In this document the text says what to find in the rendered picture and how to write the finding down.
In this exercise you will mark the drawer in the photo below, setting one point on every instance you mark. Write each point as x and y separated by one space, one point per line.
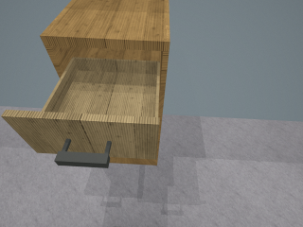
97 100

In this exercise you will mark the handle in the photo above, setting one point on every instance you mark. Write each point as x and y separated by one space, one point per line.
83 159

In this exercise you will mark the cabinet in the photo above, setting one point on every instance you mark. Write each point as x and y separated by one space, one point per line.
136 30

